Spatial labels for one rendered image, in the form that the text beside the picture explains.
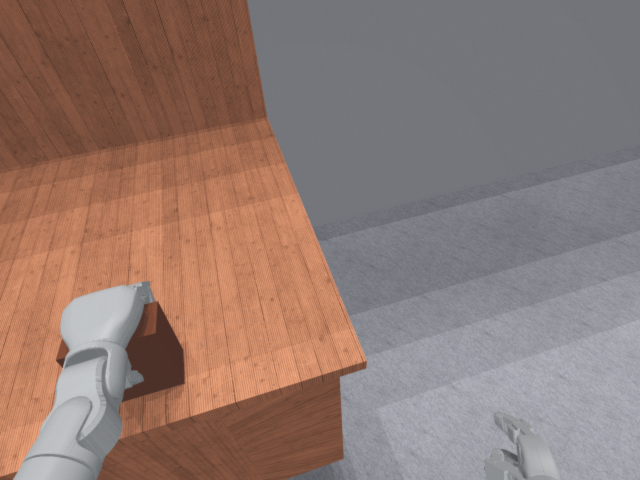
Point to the sponge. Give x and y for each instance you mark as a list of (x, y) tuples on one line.
[(153, 350)]

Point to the robot left forearm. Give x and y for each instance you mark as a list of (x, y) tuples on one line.
[(84, 424)]

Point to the right robot hand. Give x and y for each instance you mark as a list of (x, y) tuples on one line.
[(533, 454)]

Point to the table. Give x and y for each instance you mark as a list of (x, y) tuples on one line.
[(135, 146)]

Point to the left robot hand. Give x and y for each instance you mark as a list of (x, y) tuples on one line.
[(111, 315)]

